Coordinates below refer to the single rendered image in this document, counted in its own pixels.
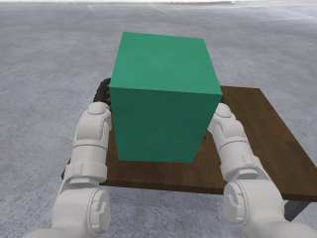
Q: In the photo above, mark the right robot hand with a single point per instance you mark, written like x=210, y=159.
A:
x=222, y=98

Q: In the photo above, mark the right robot upper arm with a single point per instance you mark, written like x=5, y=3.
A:
x=256, y=206

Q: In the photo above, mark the left robot upper arm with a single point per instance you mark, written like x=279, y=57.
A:
x=78, y=213

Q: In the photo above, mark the table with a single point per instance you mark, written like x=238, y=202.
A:
x=282, y=157

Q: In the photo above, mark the robot right forearm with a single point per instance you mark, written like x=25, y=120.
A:
x=235, y=152

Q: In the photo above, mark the left robot hand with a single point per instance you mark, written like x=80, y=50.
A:
x=101, y=93

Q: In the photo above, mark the robot left forearm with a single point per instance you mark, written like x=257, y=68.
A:
x=87, y=167

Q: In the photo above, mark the carton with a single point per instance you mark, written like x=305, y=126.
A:
x=164, y=92

